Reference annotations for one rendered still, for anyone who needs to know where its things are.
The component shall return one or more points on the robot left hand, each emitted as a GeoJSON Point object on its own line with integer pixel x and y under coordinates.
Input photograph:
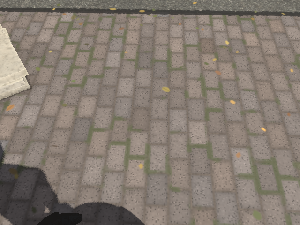
{"type": "Point", "coordinates": [62, 219]}

